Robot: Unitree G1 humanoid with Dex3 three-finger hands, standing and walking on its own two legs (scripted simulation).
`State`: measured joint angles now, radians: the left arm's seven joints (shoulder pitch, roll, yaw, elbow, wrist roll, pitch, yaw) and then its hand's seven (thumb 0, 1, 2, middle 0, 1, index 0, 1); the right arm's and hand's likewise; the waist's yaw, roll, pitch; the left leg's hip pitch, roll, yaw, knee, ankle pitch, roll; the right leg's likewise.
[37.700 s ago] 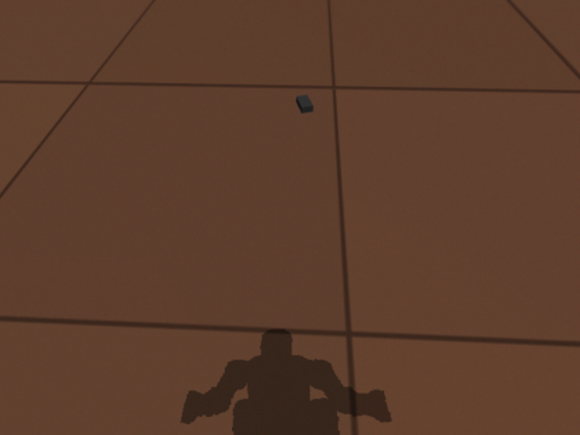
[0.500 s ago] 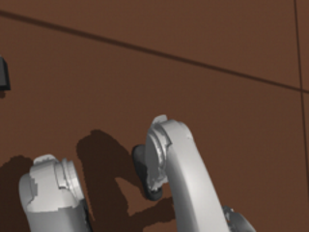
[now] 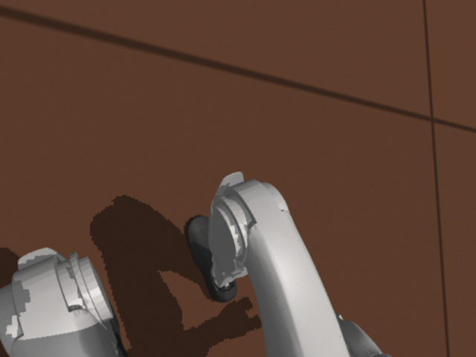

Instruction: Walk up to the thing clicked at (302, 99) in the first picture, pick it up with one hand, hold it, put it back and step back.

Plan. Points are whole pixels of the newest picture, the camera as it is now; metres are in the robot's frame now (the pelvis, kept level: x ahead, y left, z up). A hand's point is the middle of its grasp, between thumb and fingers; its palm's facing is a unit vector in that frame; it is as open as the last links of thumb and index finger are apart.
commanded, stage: rest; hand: left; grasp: from above
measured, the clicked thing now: out of the picture +0.52 +0.29 -0.26
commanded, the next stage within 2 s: open in 0.78 s
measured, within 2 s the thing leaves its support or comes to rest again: rests again in 1.12 s
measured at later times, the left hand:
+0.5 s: hand out of the picture +0.52 +0.27 -0.24, palm faces -0.47 -0.07 -0.88, open 9.8 cm
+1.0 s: hand out of the picture +0.52 +0.27 -0.25, palm faces -0.47 -0.07 -0.88, open 9.8 cm
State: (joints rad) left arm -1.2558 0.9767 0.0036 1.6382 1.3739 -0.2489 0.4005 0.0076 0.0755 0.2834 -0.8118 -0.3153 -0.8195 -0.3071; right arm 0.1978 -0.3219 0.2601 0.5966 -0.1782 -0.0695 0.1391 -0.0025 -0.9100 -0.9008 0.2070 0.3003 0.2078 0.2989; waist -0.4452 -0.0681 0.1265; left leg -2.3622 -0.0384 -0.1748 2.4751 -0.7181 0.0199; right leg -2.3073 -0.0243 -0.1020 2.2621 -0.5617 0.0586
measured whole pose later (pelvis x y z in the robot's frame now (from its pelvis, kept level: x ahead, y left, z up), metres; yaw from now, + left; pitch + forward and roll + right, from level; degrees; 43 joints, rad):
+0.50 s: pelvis +0.00 +0.00 +0.00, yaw -2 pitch +33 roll -15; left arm -1.26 1.05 0.01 1.66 1.37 -0.23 0.45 0.01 0.09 0.28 -0.80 -0.33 -0.80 -0.32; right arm 0.17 -0.36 0.32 0.56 -0.20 -0.11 0.14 0.00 -0.91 -0.90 0.21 0.30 0.21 0.30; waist -0.48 -0.10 0.17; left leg -2.36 -0.03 -0.20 2.49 -0.73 0.02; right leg -2.29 -0.01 -0.13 2.26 -0.56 0.06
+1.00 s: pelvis +0.00 +0.00 +0.00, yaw -3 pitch +32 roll -16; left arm -1.25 1.08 0.00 1.65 1.36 -0.26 0.46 0.01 0.10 0.35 -0.74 -0.38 -0.75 -0.37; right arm 0.15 -0.36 0.35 0.56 -0.21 -0.11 0.13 0.00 -0.91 -0.90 0.21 0.30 0.21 0.30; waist -0.48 -0.12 0.20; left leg -2.36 -0.03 -0.22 2.51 -0.73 0.03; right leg -2.28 -0.01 -0.14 2.25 -0.55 0.07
